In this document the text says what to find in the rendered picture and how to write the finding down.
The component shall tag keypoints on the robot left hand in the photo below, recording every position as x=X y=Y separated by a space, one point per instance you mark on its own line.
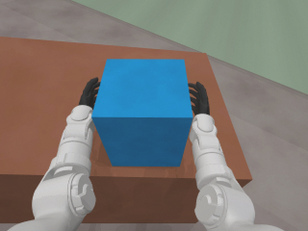
x=88 y=97

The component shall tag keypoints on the pedestal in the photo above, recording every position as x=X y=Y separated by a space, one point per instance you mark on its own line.
x=41 y=82

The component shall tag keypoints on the carton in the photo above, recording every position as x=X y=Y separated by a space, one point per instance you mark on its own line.
x=143 y=112

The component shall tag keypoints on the right robot upper arm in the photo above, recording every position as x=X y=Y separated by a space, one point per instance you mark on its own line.
x=220 y=208

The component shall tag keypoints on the left robot upper arm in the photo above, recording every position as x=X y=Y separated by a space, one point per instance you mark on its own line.
x=60 y=204

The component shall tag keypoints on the robot right forearm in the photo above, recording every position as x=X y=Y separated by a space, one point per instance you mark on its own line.
x=208 y=156

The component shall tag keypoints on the robot left forearm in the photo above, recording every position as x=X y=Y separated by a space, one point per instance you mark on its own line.
x=75 y=146

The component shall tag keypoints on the robot right hand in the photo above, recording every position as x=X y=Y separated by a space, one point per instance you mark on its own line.
x=201 y=102

